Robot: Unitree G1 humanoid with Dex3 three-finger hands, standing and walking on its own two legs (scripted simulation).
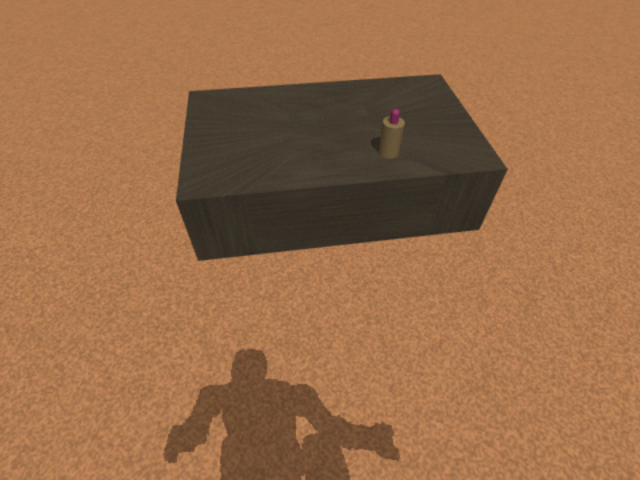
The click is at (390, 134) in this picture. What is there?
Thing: necked bottle
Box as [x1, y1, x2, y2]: [379, 109, 404, 158]
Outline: 397,109 393,109 391,111 391,115 384,118 379,153 384,157 390,158 398,154 404,121 398,116 399,111
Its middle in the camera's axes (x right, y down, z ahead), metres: +0.26 -0.39 +1.43
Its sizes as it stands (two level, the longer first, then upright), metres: 0.077 0.077 0.181
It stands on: a support 0.33 m high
